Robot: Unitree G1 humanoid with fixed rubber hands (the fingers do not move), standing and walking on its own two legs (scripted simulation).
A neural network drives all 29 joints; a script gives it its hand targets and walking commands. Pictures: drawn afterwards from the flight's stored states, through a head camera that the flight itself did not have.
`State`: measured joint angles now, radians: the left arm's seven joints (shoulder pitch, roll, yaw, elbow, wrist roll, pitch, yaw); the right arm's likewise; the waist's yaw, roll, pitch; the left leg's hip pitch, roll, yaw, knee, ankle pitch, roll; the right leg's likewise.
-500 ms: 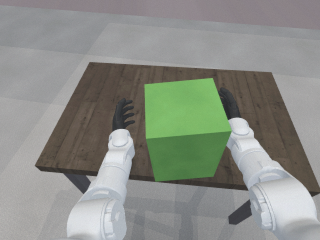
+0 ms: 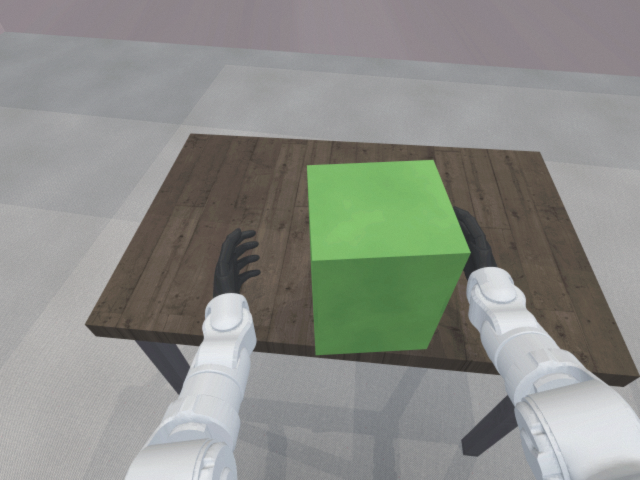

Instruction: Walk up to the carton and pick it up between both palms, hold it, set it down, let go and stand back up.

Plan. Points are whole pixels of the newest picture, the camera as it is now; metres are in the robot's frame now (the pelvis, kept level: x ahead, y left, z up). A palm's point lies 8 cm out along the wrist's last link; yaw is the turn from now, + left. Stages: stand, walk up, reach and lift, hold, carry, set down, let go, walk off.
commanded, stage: set down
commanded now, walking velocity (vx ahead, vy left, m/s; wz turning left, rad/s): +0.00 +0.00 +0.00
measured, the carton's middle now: (370, 263) +0.41 +0.00 +0.02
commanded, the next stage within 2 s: none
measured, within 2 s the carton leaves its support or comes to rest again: neither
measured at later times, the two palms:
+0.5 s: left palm (216, 322) +0.29 +0.19 +0.03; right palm (499, 308) +0.34 -0.16 +0.04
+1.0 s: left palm (212, 376) +0.22 +0.18 +0.02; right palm (547, 381) +0.26 -0.20 +0.03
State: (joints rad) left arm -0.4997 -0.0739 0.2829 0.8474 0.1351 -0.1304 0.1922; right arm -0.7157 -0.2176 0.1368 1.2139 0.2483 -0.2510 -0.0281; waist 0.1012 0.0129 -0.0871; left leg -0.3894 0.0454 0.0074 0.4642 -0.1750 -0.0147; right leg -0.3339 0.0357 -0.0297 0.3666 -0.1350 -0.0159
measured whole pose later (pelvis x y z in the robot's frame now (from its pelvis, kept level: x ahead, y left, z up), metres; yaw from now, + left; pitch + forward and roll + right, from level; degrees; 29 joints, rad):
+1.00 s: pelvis -0.01 -0.02 +0.00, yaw +0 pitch -1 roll +0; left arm 0.10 -0.07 0.13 0.17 0.09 0.06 0.17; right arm 0.00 -0.22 0.07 0.46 0.25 -0.17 0.06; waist 0.05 -0.07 -0.03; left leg -0.21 0.04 0.01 0.35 -0.13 -0.01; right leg -0.20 0.04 -0.03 0.35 -0.14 -0.03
